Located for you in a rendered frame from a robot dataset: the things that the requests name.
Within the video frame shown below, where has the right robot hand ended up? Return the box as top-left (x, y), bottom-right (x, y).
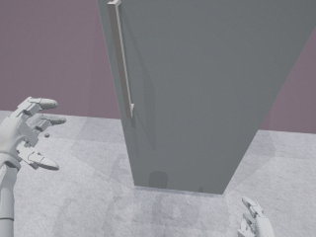
top-left (237, 196), bottom-right (277, 237)

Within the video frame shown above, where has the left robot hand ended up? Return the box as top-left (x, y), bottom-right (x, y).
top-left (0, 97), bottom-right (67, 171)

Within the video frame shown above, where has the fridge door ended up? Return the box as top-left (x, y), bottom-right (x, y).
top-left (97, 0), bottom-right (316, 195)

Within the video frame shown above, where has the handle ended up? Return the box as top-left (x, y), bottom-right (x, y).
top-left (107, 0), bottom-right (134, 119)

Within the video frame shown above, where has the left robot forearm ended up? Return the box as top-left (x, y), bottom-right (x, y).
top-left (0, 152), bottom-right (22, 237)

